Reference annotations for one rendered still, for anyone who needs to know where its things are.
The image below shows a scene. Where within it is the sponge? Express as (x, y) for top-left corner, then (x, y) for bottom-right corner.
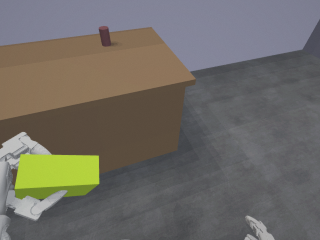
(14, 154), (100, 200)

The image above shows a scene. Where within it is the robot right hand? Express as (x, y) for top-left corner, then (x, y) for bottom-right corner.
(244, 215), (275, 240)

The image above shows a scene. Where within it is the left robot forearm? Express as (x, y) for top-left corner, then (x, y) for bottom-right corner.
(0, 215), (11, 240)

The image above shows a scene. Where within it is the robot left hand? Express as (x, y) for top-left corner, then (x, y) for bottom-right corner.
(0, 132), (68, 221)

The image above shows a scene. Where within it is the table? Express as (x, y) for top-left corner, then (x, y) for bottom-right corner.
(0, 27), (196, 191)

